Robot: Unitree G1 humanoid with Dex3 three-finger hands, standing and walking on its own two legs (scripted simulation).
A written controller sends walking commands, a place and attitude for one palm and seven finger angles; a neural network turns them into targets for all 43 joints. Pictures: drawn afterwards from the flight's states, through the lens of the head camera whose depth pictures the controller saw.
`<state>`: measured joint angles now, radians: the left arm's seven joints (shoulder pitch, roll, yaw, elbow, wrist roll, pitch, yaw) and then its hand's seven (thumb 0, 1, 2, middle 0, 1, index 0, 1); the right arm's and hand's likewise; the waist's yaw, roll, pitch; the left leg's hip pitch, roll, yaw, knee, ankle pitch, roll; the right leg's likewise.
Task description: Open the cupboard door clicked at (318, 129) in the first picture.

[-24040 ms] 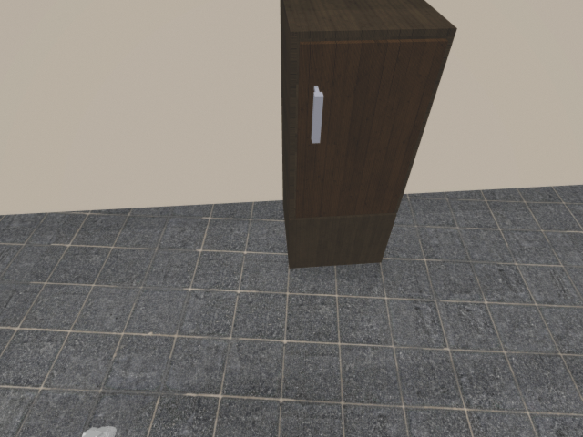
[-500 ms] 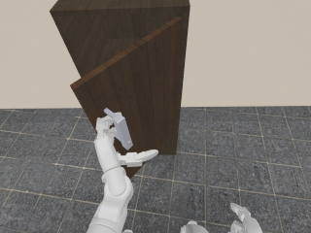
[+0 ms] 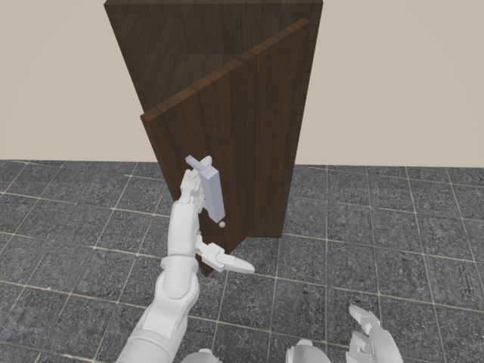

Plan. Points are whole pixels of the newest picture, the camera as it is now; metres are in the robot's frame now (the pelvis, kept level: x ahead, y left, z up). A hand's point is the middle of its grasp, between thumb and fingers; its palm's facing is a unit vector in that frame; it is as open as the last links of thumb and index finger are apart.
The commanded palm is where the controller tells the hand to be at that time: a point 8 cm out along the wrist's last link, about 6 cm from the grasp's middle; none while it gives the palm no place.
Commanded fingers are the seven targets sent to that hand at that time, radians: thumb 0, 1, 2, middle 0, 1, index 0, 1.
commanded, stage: slide the hand sideways off the handle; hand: left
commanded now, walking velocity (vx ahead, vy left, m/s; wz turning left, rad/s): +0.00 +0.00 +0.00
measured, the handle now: (205, 189) +0.39 +0.09 +0.05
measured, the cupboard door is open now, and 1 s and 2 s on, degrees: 50 51 51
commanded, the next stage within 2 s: draw the hand back to the body in 1.06 s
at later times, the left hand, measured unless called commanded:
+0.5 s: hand (204, 246) +0.29 +0.08 +0.05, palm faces -0.06 -1.00 -0.02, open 16.3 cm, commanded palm +0.26 +0.14 +0.05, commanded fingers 0.00 -0.50 0.30 -0.15 -0.30 -0.15 -0.30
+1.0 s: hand (176, 276) +0.24 +0.11 +0.05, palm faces -0.03 -1.00 -0.04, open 16.3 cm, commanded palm +0.21 +0.18 +0.05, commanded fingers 0.00 -0.50 0.30 -0.15 -0.30 -0.15 -0.30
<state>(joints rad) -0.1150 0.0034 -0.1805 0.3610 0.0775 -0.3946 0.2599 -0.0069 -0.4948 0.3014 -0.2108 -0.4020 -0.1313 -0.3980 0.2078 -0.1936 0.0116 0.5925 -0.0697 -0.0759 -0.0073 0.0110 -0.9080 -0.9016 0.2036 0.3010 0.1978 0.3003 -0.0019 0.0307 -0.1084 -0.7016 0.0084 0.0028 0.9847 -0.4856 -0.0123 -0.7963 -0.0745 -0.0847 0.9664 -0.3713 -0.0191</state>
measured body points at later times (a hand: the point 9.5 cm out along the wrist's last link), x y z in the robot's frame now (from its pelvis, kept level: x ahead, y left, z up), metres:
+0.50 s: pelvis +0.01 +0.01 +0.00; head +0.07 +0.00 +0.44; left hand +0.28 +0.13 +0.06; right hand +0.19 -0.22 -0.09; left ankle +0.00 +0.13 -0.68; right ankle +0.06 -0.11 -0.68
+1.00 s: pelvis +0.02 -0.01 -0.02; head +0.09 -0.02 +0.43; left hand +0.24 +0.17 +0.06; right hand +0.21 -0.23 -0.09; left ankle +0.00 +0.13 -0.68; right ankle +0.06 -0.11 -0.68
